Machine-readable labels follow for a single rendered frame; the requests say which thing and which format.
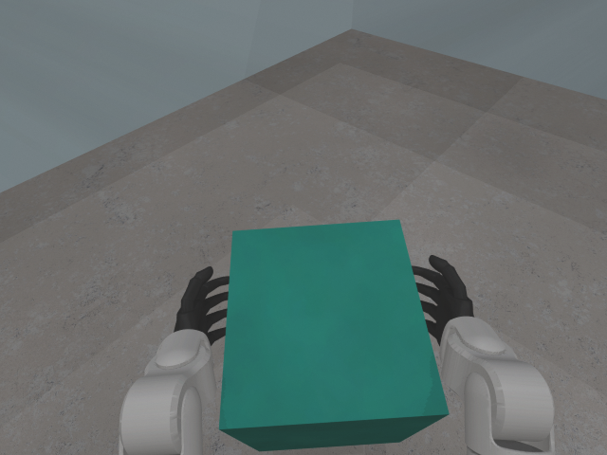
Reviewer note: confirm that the robot left hand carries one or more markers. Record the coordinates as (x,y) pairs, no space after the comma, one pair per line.
(194,305)

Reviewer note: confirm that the left robot forearm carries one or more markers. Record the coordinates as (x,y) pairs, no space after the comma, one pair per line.
(161,413)

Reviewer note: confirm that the carton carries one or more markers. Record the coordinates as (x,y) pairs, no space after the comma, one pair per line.
(326,340)

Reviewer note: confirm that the robot right hand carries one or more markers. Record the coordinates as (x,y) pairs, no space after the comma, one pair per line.
(451,298)

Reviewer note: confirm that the right robot forearm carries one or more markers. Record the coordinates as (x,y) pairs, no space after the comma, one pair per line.
(509,408)

